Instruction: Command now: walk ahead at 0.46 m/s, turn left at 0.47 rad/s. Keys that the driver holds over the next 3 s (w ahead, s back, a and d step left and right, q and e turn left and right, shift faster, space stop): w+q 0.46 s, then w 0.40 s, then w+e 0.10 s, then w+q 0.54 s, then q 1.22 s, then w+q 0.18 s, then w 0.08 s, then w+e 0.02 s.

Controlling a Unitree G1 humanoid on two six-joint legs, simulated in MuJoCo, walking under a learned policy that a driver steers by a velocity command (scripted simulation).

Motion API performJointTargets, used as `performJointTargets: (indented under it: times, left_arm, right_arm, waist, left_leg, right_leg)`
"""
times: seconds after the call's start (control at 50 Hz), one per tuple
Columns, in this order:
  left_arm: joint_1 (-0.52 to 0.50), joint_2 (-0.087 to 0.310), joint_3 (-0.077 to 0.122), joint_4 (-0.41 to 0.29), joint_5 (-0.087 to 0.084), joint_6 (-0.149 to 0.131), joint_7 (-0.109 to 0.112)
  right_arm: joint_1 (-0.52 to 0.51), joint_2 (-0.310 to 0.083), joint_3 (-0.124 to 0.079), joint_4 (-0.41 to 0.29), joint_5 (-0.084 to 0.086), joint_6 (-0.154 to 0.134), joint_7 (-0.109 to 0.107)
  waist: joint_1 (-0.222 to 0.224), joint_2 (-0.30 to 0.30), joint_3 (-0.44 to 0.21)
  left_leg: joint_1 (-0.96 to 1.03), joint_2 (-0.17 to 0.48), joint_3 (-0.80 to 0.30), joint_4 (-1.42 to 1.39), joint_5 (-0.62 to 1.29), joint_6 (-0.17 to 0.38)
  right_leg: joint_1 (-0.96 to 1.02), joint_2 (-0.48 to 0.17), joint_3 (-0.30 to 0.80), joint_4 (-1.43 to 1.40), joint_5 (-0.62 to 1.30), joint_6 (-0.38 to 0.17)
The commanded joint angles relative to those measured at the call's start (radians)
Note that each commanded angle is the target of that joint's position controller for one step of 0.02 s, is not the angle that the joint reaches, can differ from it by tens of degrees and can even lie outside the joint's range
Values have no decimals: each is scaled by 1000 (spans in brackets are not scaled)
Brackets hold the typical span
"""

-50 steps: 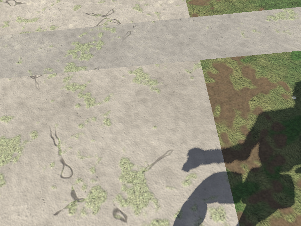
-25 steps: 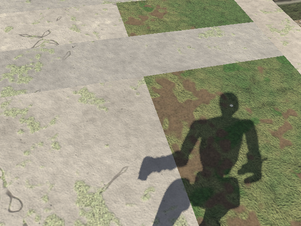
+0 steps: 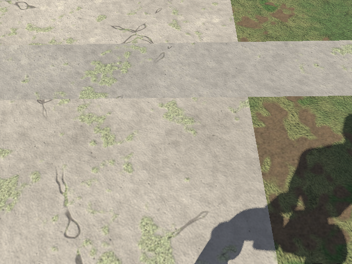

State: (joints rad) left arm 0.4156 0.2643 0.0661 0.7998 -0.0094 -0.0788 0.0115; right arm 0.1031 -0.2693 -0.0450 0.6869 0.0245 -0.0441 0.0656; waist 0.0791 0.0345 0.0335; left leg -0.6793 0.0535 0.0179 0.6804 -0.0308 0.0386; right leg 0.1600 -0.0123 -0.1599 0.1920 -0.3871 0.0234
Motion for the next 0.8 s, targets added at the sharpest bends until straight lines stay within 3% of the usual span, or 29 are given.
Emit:
performJointTargets:
  times: [0.02,0.04,0.06,0.08,0.1,0.12,0.14,0.16,0.18,0.2,0.24,0.28,0.32,0.4,0.46,0.52,0.54,0.56,0.58,0.6,0.62,0.64,0.66,0.68,0.72,0.74,0.8]
  left_arm:
    - [-27,205,50,-45,-7,3,9]
    - [-32,220,53,-47,-5,13,14]
    - [-42,224,50,-53,-8,20,19]
    - [-32,206,39,-74,0,12,26]
    - [86,35,-15,-130,28,-13,7]
    - [-21,122,-5,-135,-3,-53,-6]
    - [-130,168,9,-173,-41,-67,-11]
    - [-158,156,0,-184,-30,-76,-6]
    - [-165,153,4,-177,-3,-77,2]
    - [-140,160,11,-172,8,-66,3]
    - [-110,148,11,-164,20,-39,3]
    - [-134,129,5,-172,34,-21,7]
    - [-222,111,-2,-198,38,-20,9]
    - [-390,79,-17,-232,23,-36,-5]
    - [-457,102,-10,-252,8,-50,-23]
    - [-424,131,4,-241,6,-61,-37]
    - [-382,139,10,-232,6,-64,-36]
    - [-293,159,24,-212,12,-69,-30]
    - [-153,201,38,-199,27,-72,-22]
    - [-16,289,64,-161,41,-63,-20]
    - [34,231,57,-131,10,-54,-32]
    - [-14,162,36,-139,-4,-49,-29]
    - [-74,139,26,-148,5,-39,-26]
    - [-114,119,16,-144,11,-33,-26]
    - [-147,97,5,-139,19,-35,-27]
    - [-147,98,5,-131,14,-38,-29]
    - [-130,144,17,-104,2,-39,-27]
  right_arm:
    - [-99,-87,-24,-123,2,-16,12]
    - [-3,-123,-44,-106,3,-11,10]
    - [160,-173,-74,-68,7,-6,0]
    - [317,-237,-102,-37,8,6,-21]
    - [304,-343,-111,-42,5,1,-30]
    - [347,-261,-90,-62,1,-10,-30]
    - [307,-214,-76,-46,-9,-20,-29]
    - [238,-197,-69,-54,-4,-25,-30]
    - [164,-172,-61,-69,-10,-26,-32]
    - [118,-150,-52,-88,-25,-28,-34]
    - [88,-145,-52,-92,-24,-32,-40]
    - [108,-154,-53,-73,-15,-38,-48]
    - [136,-168,-55,-57,-14,-36,-59]
    - [204,-182,-58,-27,1,-21,-72]
    - [255,-184,-59,-6,8,-10,-77]
    - [268,-168,-54,9,0,1,-81]
    - [261,-166,-54,10,-3,4,-80]
    - [249,-147,-47,6,-6,4,-77]
    - [236,-104,-29,-11,-17,0,-72]
    - [372,-51,-9,-13,1,-11,-72]
    - [388,-86,-8,-7,9,-20,-73]
    - [282,-165,-28,-17,17,-21,-72]
    - [192,-167,-27,-40,7,-20,-72]
    - [136,-152,-26,-58,-10,-24,-68]
    - [150,-116,-24,-55,-13,-23,-60]
    - [165,-96,-20,-47,-12,-21,-58]
    - [103,-61,-3,-64,-23,-22,-56]
  waist:
    - [-49,-153,38]
    - [-106,-171,-34]
    - [-197,-155,-129]
    - [-268,-79,-215]
    - [-127,231,-344]
    - [-214,121,-479]
    - [-216,82,-301]
    - [-168,-6,-188]
    - [-121,-44,-124]
    - [-79,-23,-101]
    - [-46,6,-78]
    - [-46,-2,-47]
    - [-72,0,-17]
    - [-145,26,-17]
    - [-168,43,-21]
    - [-148,82,-39]
    - [-122,98,-47]
    - [-72,94,-93]
    - [-3,49,-224]
    - [-15,-202,-386]
    - [-5,-318,-381]
    - [16,-193,-221]
    - [6,-112,-125]
    - [-15,-77,-44]
    - [-64,-116,-17]
    - [-73,-130,-23]
    - [-65,-119,-13]
  left_leg:
    - [105,-68,83,-39,-96,64]
    - [228,-111,107,-40,-132,89]
    - [469,-153,112,-82,-97,126]
    - [787,-79,-47,-84,-95,169]
    - [1102,224,-664,-196,-332,362]
    - [1125,274,-904,-367,-481,384]
    - [1011,248,-754,-400,-424,321]
    - [837,205,-627,-404,-324,287]
    - [684,163,-531,-408,-208,264]
    - [580,127,-465,-431,-123,258]
    - [470,104,-411,-470,-36,273]
    - [391,80,-344,-484,27,272]
    - [366,49,-306,-484,38,252]
    - [378,6,-285,-439,-42,192]
    - [466,38,-365,-375,-66,186]
    - [584,88,-429,-293,-7,166]
    - [597,89,-433,-259,61,155]
    - [591,48,-407,-169,180,132]
    - [503,3,-353,53,148,98]
    - [159,-144,-217,413,-147,11]
    - [-29,-150,-212,576,-533,-9]
    - [-108,-98,-229,644,-468,-8]
    - [-107,-58,-184,637,-394,-8]
    - [-99,-28,-159,574,-342,-8]
    - [-12,22,-132,474,-283,-13]
    - [10,27,-112,439,-275,-19]
    - [8,44,-77,273,-196,-42]
  right_leg:
    - [-68,-266,11,97,937,-133]
    - [-60,-257,-8,241,1111,-119]
    - [-141,-229,-34,453,1159,-92]
    - [-394,-193,-22,737,905,-53]
    - [-812,15,60,1141,-145,9]
    - [-885,38,292,1255,-186,-7]
    - [-970,-8,285,1243,-91,-25]
    - [-944,-56,273,1153,-1,-39]
    - [-886,-88,264,1073,46,-37]
    - [-815,-111,272,1036,79,-35]
    - [-768,-119,255,981,104,-10]
    - [-767,-113,232,898,156,21]
    - [-794,-98,221,767,282,43]
    - [-713,-27,205,452,492,49]
    - [-693,2,228,350,475,38]
    - [-654,3,230,299,377,-4]
    - [-597,10,213,277,341,-28]
    - [-460,16,194,233,347,-64]
    - [-213,-103,297,274,360,-134]
    - [183,-317,682,262,218,-305]
    - [222,-398,950,135,-9,-342]
    - [105,-367,858,108,-112,-298]
    - [-23,-324,726,93,-52,-265]
    - [-142,-279,630,62,54,-258]
    - [-259,-217,517,15,195,-239]
    - [-282,-203,476,0,250,-244]
    - [-308,-198,382,-37,388,-263]
